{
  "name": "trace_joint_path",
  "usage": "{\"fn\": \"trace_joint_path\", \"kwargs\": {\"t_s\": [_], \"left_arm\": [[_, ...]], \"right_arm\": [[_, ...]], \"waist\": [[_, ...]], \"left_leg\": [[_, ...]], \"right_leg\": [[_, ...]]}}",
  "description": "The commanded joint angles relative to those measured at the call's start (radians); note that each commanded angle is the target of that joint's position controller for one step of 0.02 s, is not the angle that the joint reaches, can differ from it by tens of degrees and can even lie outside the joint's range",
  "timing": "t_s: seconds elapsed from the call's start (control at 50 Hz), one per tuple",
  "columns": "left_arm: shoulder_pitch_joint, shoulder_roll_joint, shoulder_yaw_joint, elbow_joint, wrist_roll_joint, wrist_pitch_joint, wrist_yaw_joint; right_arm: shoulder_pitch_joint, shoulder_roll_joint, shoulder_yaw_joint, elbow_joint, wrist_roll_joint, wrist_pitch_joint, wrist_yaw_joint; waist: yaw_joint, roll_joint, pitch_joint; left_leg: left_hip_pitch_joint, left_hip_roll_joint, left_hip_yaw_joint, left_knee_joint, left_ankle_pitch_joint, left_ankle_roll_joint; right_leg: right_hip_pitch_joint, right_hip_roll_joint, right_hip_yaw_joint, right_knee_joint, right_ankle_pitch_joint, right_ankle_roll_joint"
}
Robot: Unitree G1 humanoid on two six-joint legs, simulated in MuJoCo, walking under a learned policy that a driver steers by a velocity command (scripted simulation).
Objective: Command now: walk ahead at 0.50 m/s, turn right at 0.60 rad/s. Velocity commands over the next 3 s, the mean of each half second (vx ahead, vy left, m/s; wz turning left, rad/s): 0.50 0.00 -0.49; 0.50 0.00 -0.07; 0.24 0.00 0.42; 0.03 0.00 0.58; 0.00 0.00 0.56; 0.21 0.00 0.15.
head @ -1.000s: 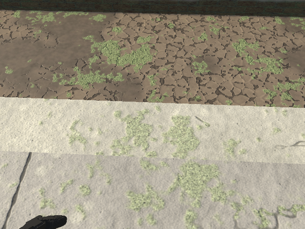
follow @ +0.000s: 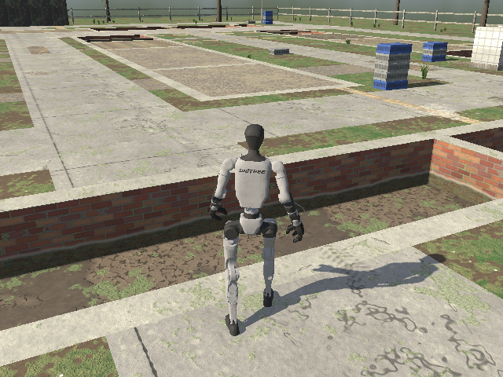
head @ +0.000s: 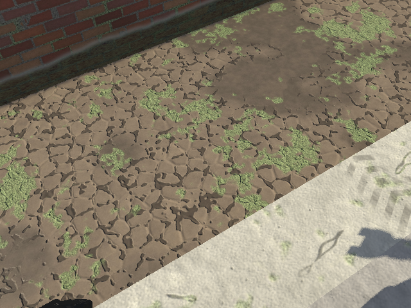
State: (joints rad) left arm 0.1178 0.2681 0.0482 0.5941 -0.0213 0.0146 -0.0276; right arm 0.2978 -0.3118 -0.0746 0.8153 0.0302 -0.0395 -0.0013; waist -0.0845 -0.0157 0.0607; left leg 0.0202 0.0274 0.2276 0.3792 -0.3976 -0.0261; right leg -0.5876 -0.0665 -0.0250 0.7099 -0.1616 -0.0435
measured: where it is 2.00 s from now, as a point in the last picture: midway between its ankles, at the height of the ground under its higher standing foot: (261, 293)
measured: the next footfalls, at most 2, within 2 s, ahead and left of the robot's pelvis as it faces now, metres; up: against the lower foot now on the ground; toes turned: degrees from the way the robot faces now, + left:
right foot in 0.04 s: +0.18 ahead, -0.10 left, +0.00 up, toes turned -4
left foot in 0.52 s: +0.43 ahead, +0.06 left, +0.00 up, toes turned -16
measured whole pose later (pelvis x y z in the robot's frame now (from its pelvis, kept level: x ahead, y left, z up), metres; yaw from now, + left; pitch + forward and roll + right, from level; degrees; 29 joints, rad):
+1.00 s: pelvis +0.42 -0.08 +0.00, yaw -13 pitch +0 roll +2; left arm 0.08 0.24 -0.06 0.59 0.01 -0.01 0.02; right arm 0.40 -0.27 -0.03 0.74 0.00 0.05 -0.03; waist -0.09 -0.02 0.01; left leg -0.11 -0.03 -0.03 0.47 -0.36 0.01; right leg -0.38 -0.01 0.03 0.47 -0.05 -0.01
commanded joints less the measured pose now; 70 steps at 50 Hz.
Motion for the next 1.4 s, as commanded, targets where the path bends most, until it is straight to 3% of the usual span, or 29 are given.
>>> {"fn": "trace_joint_path", "kwargs": {"t_s": [0.02, 0.04, 0.06, 0.08, 0.1, 0.14, 0.22, 0.34, 0.46, 0.52, 0.54, 0.56, 0.58, 0.6, 0.64, 0.68, 0.74, 0.8, 0.86, 0.92, 0.98, 1.0, 1.02, 1.04, 1.06, 1.1, 1.18, 1.26, 1.4], "left_arm": [[0.155, 0.130, 0.056, -0.037, 0.000, 0.002, -0.001], [0.304, 0.187, 0.088, 0.008, -0.008, 0.008, 0.013], [0.360, 0.283, 0.102, 0.016, -0.024, 0.010, 0.032], [0.323, 0.310, 0.086, -0.030, -0.012, -0.006, 0.016], [0.297, 0.221, 0.064, -0.033, -0.014, -0.022, 0.002], [0.248, 0.173, 0.046, -0.009, -0.004, -0.039, 0.002], [0.184, 0.130, 0.026, -0.009, 0.016, -0.060, 0.032], [0.279, 0.113, 0.015, 0.070, 0.017, -0.046, 0.057], [0.333, 0.129, 0.019, 0.125, 0.013, -0.027, 0.043], [0.271, 0.110, 0.008, 0.119, 0.007, -0.022, 0.052], [0.294, 0.069, -0.005, 0.107, 0.016, -0.025, 0.056], [0.441, 0.042, -0.015, 0.136, -0.007, -0.026, 0.057], [0.431, 0.098, -0.004, 0.131, -0.021, -0.032, 0.053], [0.253, 0.148, 0.013, 0.087, -0.033, -0.033, 0.052], [0.144, 0.120, 0.003, 0.037, -0.012, -0.027, 0.052], [0.222, 0.089, -0.005, 0.058, -0.013, -0.015, 0.041], [0.210, 0.079, -0.011, 0.073, -0.008, -0.013, 0.040], [0.041, 0.036, -0.047, 0.036, 0.027, -0.027, 0.037], [-0.057, 0.024, -0.075, -0.024, -0.001, -0.028, 0.046], [-0.131, 0.048, -0.087, -0.087, 0.015, -0.029, 0.053], [0.013, 0.092, -0.068, -0.077, 0.036, -0.036, 0.054], [0.101, 0.121, -0.059, -0.072, 0.042, -0.037, 0.049], [0.131, 0.181, -0.031, -0.043, 0.052, -0.031, 0.039], [0.165, 0.161, -0.029, -0.064, 0.049, -0.022, 0.027], [0.172, 0.117, -0.038, -0.056, 0.046, -0.023, 0.021], [0.094, 0.088, -0.041, -0.055, 0.052, -0.028, 0.014], [0.003, 0.080, -0.031, -0.050, 0.044, -0.008, 0.036], [0.011, 0.111, -0.012, -0.037, 0.032, 0.038, 0.075], [-0.007, 0.160, 0.015, -0.025, 0.015, 0.067, 0.093]], "right_arm": [[-0.084, -0.205, -0.048, -0.077, 0.026, 0.007, -0.010], [-0.072, -0.169, -0.037, -0.081, 0.017, 0.008, -0.010], [-0.043, -0.058, -0.002, -0.100, -0.043, 0.006, -0.011], [-0.026, -0.050, 0.012, -0.168, -0.021, -0.020, -0.004], [-0.130, -0.151, -0.011, -0.175, 0.011, -0.040, 0.003], [-0.154, -0.130, -0.008, -0.176, 0.002, -0.053, -0.003], [-0.118, -0.109, -0.013, -0.172, -0.031, -0.034, -0.001], [-0.247, 0.004, 0.032, -0.208, -0.051, -0.015, -0.004], [-0.295, -0.035, 0.016, -0.235, -0.030, -0.041, 0.019], [-0.127, -0.034, 0.001, -0.185, -0.038, -0.057, 0.023], [0.045, -0.102, -0.020, -0.154, -0.052, -0.063, 0.024], [0.190, -0.154, -0.040, -0.120, -0.043, -0.043, 0.029], [0.168, -0.082, -0.019, -0.144, -0.008, -0.028, 0.035], [0.103, -0.034, -0.004, -0.158, -0.009, -0.024, 0.027], [0.025, -0.014, 0.018, -0.173, -0.044, -0.028, 0.018], [-0.019, 0.017, 0.033, -0.173, -0.060, -0.036, 0.018], [-0.004, -0.010, 0.027, -0.162, -0.044, -0.034, 0.018], [0.020, -0.075, 0.010, -0.161, -0.038, -0.004, -0.006], [0.091, -0.114, -0.004, -0.124, -0.030, 0.043, -0.028], [0.084, -0.080, 0.011, -0.135, -0.029, 0.073, -0.029], [0.046, -0.068, 0.028, -0.157, -0.036, 0.084, -0.029], [0.013, -0.040, 0.038, -0.185, -0.040, 0.074, -0.026], [0.083, 0.026, 0.059, -0.204, -0.021, 0.059, -0.030], [0.036, -0.026, 0.056, -0.238, -0.002, 0.046, -0.030], [0.003, -0.101, 0.027, -0.240, 0.018, 0.045, -0.026], [0.070, -0.092, 0.018, -0.190, -0.002, 0.060, -0.025], [0.023, -0.083, 0.011, -0.202, -0.020, 0.104, -0.046], [-0.061, -0.036, 0.038, -0.240, -0.036, 0.119, -0.028], [-0.107, -0.049, 0.048, -0.306, -0.034, 0.139, 0.003]], "waist": [[0.153, 0.095, -0.114], [0.221, 0.049, -0.192], [0.183, -0.211, -0.225], [0.136, -0.319, -0.392], [0.187, -0.111, -0.299], [0.128, 0.011, -0.113], [0.062, -0.042, -0.094], [0.118, -0.074, -0.070], [0.144, -0.099, -0.016], [0.048, -0.085, -0.051], [0.000, 0.050, -0.165], [-0.012, 0.300, -0.321], [-0.003, 0.270, -0.283], [-0.016, 0.145, -0.125], [0.030, 0.061, -0.032], [0.105, 0.121, -0.039], [0.120, 0.112, -0.050], [0.048, 0.111, -0.043], [0.005, 0.163, -0.031], [-0.003, 0.107, -0.025], [0.082, 0.098, -0.086], [0.126, 0.031, -0.128], [0.114, -0.185, -0.172], [0.168, -0.281, -0.180], [0.164, -0.186, -0.133], [0.085, -0.071, -0.157], [0.037, -0.116, -0.154], [0.063, -0.111, -0.232], [0.078, -0.087, -0.169]], "left_leg": [[-0.029, 0.227, -0.039, 0.209, 0.998, 0.136], [-0.160, 0.183, -0.019, 0.440, 0.874, 0.095], [-0.432, 0.079, -0.024, 0.791, 0.058, 0.041], [-0.717, -0.084, -0.243, 1.051, -0.259, 0.004], [-0.808, -0.024, -0.323, 1.035, -0.178, 0.013], [-0.793, 0.047, -0.306, 0.897, -0.043, 0.031], [-0.646, 0.068, -0.311, 0.729, 0.121, -0.012], [-0.541, 0.011, -0.252, 0.371, 0.408, -0.035], [-0.484, -0.021, -0.248, 0.255, 0.337, 0.049], [-0.260, -0.040, -0.223, 0.142, 0.372, 0.095], [0.009, 0.097, -0.397, 0.166, 0.524, 0.169], [0.243, 0.308, -0.792, 0.068, 0.369, 0.374], [0.221, 0.376, -1.011, -0.038, 0.096, 0.393], [0.109, 0.359, -0.918, -0.041, 0.032, 0.356], [-0.111, 0.281, -0.726, -0.080, 0.097, 0.302], [-0.240, 0.186, -0.600, -0.119, 0.129, 0.271], [-0.279, 0.138, -0.506, -0.140, 0.177, 0.268], [-0.311, 0.116, -0.410, -0.127, 0.250, 0.233], [-0.242, 0.167, -0.446, -0.146, 0.224, 0.253], [-0.218, 0.188, -0.485, -0.146, 0.140, 0.225], [-0.232, 0.123, -0.499, -0.035, 0.098, 0.179], [-0.295, 0.049, -0.440, 0.136, 0.053, 0.151], [-0.474, -0.052, -0.297, 0.355, -0.077, 0.088], [-0.574, -0.078, -0.257, 0.652, -0.161, 0.042], [-0.653, -0.092, -0.321, 0.839, -0.175, 0.014], [-0.613, -0.070, -0.372, 0.935, -0.154, -0.016], [-0.500, -0.048, -0.299, 0.715, -0.029, -0.026], [-0.403, -0.057, -0.229, 0.536, 0.091, -0.004], [-0.353, -0.041, -0.181, 0.381, 0.003, 0.086]], "right_leg": [[0.286, 0.099, -0.091, -0.093, -0.031, -0.060], [0.532, 0.122, -0.056, -0.144, 0.031, -0.103], [0.727, -0.092, 0.288, -0.177, 0.176, -0.188], [0.893, -0.280, 0.847, -0.381, -0.156, -0.400], [0.820, -0.267, 0.784, -0.456, -0.249, -0.349], [0.615, -0.186, 0.587, -0.441, -0.237, -0.277], [0.443, -0.097, 0.430, -0.434, 0.110, -0.266], [0.343, -0.016, 0.276, -0.374, 0.236, -0.201], [0.377, -0.072, 0.382, -0.293, 0.121, -0.183], [0.336, -0.021, 0.377, -0.160, 0.192, -0.140], [0.193, 0.072, 0.309, 0.133, 0.150, -0.080], [-0.038, 0.222, 0.187, 0.561, -0.327, 0.016], [-0.187, 0.198, 0.261, 0.710, -0.443, 0.029], [-0.281, 0.172, 0.265, 0.812, -0.360, 0.034], [-0.242, 0.125, 0.217, 0.758, -0.257, 0.033], [-0.137, 0.071, 0.165, 0.661, -0.203, 0.036], [-0.087, 0.034, 0.108, 0.436, -0.127, 0.048], [0.047, 0.026, 0.052, 0.057, 0.007, 0.062], [0.080, 0.041, 0.042, -0.111, 0.092, 0.071], [0.167, 0.058, 0.041, -0.226, 0.087, 0.049], [0.405, 0.039, 0.065, -0.253, 0.132, 0.019], [0.527, -0.037, 0.108, -0.224, 0.294, -0.002], [0.625, -0.146, 0.284, -0.310, 0.028, -0.096], [0.614, -0.270, 0.502, -0.440, -0.140, -0.190], [0.576, -0.283, 0.504, -0.454, -0.075, -0.214], [0.526, -0.255, 0.293, -0.351, 0.489, -0.212], [0.449, -0.165, 0.086, -0.315, 0.784, -0.182], [0.461, -0.179, 0.041, -0.275, 0.730, -0.194], [0.378, -0.244, 0.107, -0.254, 0.323, -0.170]]}}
